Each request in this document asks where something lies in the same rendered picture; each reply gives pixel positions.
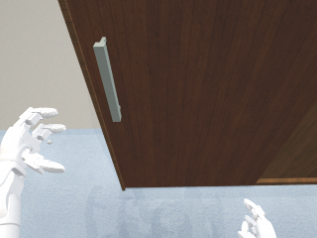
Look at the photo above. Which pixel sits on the wardrobe door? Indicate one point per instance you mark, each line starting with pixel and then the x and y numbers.
pixel 209 90
pixel 297 159

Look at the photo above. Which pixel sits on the handle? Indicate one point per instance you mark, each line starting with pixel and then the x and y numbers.
pixel 102 57

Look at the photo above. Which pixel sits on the right robot hand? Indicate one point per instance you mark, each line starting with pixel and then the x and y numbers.
pixel 261 228

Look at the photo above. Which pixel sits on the robot left forearm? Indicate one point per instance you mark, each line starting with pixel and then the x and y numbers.
pixel 12 177

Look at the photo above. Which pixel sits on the left robot hand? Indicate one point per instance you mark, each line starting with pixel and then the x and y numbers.
pixel 17 140

